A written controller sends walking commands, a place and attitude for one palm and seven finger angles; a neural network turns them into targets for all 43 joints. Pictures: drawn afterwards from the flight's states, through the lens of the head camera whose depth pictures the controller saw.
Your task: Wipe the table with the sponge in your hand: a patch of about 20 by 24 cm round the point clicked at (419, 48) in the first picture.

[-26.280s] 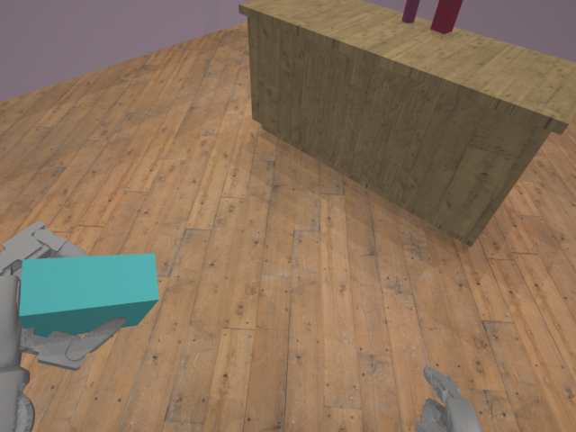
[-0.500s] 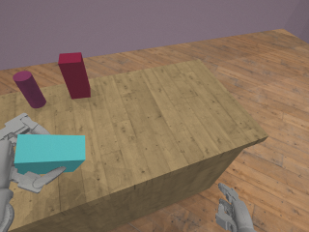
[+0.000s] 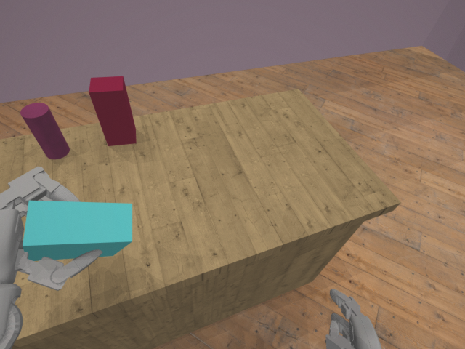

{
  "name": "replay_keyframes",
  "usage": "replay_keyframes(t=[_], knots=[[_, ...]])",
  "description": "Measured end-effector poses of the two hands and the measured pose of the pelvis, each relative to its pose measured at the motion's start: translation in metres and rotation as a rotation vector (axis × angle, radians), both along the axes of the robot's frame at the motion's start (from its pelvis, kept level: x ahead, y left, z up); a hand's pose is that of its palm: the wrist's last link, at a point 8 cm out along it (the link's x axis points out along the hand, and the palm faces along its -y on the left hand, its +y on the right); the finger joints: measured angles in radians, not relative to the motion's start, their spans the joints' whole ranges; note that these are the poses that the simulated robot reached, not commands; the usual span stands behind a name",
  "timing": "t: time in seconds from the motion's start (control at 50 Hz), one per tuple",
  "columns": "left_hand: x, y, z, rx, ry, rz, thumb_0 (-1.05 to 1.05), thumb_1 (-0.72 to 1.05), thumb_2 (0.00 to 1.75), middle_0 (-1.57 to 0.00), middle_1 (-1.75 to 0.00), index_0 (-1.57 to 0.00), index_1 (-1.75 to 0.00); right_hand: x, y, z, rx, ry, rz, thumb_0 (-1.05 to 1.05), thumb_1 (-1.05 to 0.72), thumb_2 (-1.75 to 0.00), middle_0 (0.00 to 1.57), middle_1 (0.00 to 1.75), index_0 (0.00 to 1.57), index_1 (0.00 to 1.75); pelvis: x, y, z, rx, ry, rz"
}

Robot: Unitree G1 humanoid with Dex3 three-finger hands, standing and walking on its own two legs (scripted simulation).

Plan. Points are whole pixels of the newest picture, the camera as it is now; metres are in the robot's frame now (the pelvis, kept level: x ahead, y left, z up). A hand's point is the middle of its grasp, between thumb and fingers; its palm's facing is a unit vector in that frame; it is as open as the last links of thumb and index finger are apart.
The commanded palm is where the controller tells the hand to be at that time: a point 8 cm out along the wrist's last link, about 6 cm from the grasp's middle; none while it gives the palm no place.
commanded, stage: shuffle to correct the standing spot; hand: left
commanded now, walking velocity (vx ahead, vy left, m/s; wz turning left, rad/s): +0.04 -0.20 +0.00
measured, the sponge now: (92, 232) +0.23 +0.22 +0.12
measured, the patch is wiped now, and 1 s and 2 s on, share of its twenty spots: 0.00 0.00 0.00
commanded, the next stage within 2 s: come to a stop and stand still in 0.58 s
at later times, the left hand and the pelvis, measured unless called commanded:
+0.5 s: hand (122, 226) +0.23 +0.17 +0.15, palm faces +0.29 -0.86 -0.41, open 9.4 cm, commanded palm +0.17 +0.21 +0.17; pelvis +0.00 -0.06 -0.01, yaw -1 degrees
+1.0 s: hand (119, 209) +0.24 +0.18 +0.17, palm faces +0.35 -0.78 -0.52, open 9.4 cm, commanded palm +0.17 +0.19 +0.17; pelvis +0.00 -0.09 +0.00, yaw -1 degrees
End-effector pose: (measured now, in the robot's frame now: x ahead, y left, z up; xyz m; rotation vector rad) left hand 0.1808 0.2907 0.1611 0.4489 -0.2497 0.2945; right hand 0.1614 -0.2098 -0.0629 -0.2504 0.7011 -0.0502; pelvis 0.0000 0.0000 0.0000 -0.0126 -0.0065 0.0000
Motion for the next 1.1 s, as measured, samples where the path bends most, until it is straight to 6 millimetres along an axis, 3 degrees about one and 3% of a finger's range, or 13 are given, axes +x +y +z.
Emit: replay_keyframes(t=[0.22,0.6,0.78,0.94,1.02,1.06,1.1], knots=[[0.007,-0.024,0.012,0.027,-0.030,-0.014,-0.01,-0.44,1.04,-0.80,-1.39,-0.81,-1.39,0.006,-0.021,0.001,0.033,-0.024,-0.005,0.01,-0.91,-0.90,0.20,0.30,0.21,0.30,0.001,-0.024,-0.001,-0.001,0.006,-0.006],[0.014,-0.084,0.009,0.011,0.022,-0.028,-0.01,-0.44,1.04,-0.80,-1.39,-0.81,-1.39,0.004,-0.100,-0.009,0.012,-0.009,-0.093,0.01,-0.91,-0.90,0.20,0.30,0.20,0.30,0.006,-0.076,-0.008,0.000,0.024,-0.020],[0.022,-0.097,0.005,-0.007,0.041,-0.010,-0.01,-0.44,1.04,-0.80,-1.39,-0.81,-1.39,0.003,-0.113,-0.014,0.013,0.023,-0.111,0.01,-0.91,-0.90,0.20,0.30,0.20,0.30,0.013,-0.087,-0.007,0.007,0.020,-0.020],[0.016,-0.097,0.012,0.034,0.058,-0.001,-0.01,-0.44,1.04,-0.80,-1.39,-0.81,-1.39,0.014,-0.105,-0.014,0.044,0.002,-0.092,0.01,-0.91,-0.90,0.20,0.30,0.20,0.30,0.012,-0.085,-0.004,0.009,0.012,-0.011],[0.023,-0.064,0.035,0.171,-0.023,0.045,-0.01,-0.45,1.04,-0.81,-1.39,-0.81,-1.38,0.009,-0.098,-0.013,0.036,-0.006,-0.046,0.01,-0.91,-0.90,0.20,0.30,0.20,0.30,-0.002,-0.087,-0.004,0.018,0.005,-0.021],[0.021,-0.053,0.032,0.147,-0.027,0.095,-0.01,-0.44,1.04,-0.81,-1.39,-0.81,-1.39,0.006,-0.097,-0.014,0.052,-0.029,-0.047,0.01,-0.91,-0.90,0.20,0.30,0.20,0.30,-0.008,-0.084,-0.007,0.030,-0.002,-0.024],[0.014,-0.057,0.023,0.109,-0.002,0.101,-0.01,-0.44,1.04,-0.80,-1.39,-0.81,-1.39,0.001,-0.097,-0.017,0.065,-0.050,-0.054,0.01,-0.91,-0.90,0.20,0.30,0.21,0.30,-0.012,-0.078,-0.009,0.033,-0.008,-0.022]])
